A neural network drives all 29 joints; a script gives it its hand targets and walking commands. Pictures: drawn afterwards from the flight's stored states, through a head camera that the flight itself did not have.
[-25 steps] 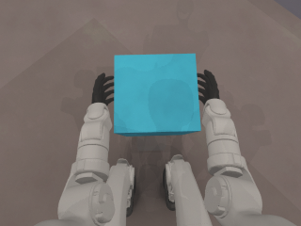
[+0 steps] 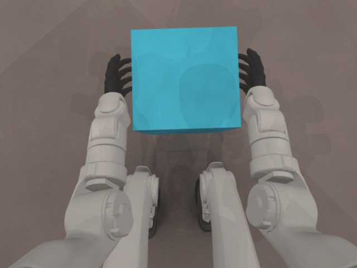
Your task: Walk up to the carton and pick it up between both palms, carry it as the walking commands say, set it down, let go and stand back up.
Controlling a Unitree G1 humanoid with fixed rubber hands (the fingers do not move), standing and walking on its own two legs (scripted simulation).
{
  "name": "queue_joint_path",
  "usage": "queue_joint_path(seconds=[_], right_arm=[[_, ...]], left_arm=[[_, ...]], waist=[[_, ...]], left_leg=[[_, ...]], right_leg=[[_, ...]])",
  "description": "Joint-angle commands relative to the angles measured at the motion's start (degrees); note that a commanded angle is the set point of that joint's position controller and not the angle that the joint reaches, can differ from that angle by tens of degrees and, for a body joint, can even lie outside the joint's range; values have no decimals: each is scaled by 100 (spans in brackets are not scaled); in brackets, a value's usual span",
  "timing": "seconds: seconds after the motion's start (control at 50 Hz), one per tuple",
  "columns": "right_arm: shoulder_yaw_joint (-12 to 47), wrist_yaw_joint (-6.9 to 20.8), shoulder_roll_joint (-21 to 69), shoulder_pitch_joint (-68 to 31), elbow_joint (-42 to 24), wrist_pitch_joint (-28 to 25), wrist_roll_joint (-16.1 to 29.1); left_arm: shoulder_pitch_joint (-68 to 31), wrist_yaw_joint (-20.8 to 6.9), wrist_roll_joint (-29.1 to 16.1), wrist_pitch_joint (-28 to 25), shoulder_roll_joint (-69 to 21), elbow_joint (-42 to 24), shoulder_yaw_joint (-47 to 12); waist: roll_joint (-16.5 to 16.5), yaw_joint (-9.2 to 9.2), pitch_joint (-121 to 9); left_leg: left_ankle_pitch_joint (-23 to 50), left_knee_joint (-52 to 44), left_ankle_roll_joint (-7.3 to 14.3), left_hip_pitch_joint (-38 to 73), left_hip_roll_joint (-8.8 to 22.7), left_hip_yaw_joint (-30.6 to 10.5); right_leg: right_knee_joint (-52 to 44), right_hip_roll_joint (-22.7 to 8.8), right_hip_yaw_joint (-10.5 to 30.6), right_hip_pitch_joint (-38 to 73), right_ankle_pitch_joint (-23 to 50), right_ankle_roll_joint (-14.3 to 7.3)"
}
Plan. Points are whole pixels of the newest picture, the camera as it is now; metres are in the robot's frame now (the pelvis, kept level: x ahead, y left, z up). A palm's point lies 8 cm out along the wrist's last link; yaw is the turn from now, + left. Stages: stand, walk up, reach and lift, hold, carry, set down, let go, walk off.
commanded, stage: set down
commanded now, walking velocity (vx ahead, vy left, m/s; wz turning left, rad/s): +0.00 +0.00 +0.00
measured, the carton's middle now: (183, 92) +0.48 -0.03 -0.17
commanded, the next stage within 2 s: none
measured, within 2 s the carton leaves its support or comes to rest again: rests again in 1.72 s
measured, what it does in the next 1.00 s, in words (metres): lowers itself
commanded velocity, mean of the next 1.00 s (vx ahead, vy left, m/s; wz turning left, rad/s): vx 0.00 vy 0.00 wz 0.00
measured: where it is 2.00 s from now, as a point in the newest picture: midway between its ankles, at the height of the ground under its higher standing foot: (177, 216)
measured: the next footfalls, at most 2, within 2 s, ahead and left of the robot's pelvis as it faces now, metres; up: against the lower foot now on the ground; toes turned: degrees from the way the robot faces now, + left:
none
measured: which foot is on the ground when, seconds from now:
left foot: down 0.00-1.00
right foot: down 0.00-1.00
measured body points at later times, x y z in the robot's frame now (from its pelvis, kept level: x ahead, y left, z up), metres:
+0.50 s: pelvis -0.01 +0.00 -0.06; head +0.30 -0.03 +0.26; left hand +0.50 +0.12 -0.18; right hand +0.50 -0.18 -0.18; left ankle +0.08 +0.12 -0.48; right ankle +0.10 -0.10 -0.48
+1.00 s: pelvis -0.02 +0.00 -0.12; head +0.33 -0.03 +0.16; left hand +0.52 +0.12 -0.27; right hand +0.53 -0.18 -0.27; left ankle +0.08 +0.12 -0.48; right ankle +0.10 -0.10 -0.48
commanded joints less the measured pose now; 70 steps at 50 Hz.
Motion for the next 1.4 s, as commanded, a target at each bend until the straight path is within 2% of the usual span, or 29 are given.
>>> queue_joint_path(seconds=[0.0,0.56,1.04,1.08,1.2,1.28,1.38], right_arm=[[2821,1206,5413,-3249,99,-78,661],[2801,1309,4692,-4409,336,-150,951],[3081,1339,4003,-5439,697,-439,1494],[3153,1323,3991,-5563,636,-470,1584],[3342,1283,4002,-5844,279,-546,1792],[3176,1339,4042,-5557,625,-484,1635],[2972,1472,4046,-5519,836,-466,1543]], left_arm=[[-3842,-1170,-621,-106,-5075,10,-3014],[-5086,-1070,-949,-150,-4653,60,-3012],[-6142,-1062,-1441,-423,-4011,334,-3092],[-6260,-1059,-1524,-449,-3996,276,-3160],[-6305,-1023,-1772,-466,-4335,175,-3411],[-6190,-1077,-1664,-414,-4342,375,-3273],[-6124,-1114,-1441,-399,-4209,603,-2964]], waist=[[-280,-60,-5494],[-264,-96,-5734],[-333,-85,-5153],[-342,-80,-5301],[-192,-216,-5660],[-212,-278,-5034],[-214,-198,-4526]], left_leg=[[1218,-725,8,1862,-732,277],[1364,531,-31,1187,-651,416],[1430,1604,-2,721,-524,508],[1506,1702,-4,783,-513,523],[1918,1899,-22,1039,-549,558],[1598,1864,10,742,-584,542],[1396,1835,59,630,-592,488]], right_leg=[[-735,667,-43,3934,1547,211],[538,551,-185,2717,1692,172],[1564,359,-138,2480,1962,127],[1655,350,-143,2591,2059,124],[1813,369,-170,2854,2534,99],[1811,374,-186,2568,2177,89],[1823,363,-201,2065,1799,76]])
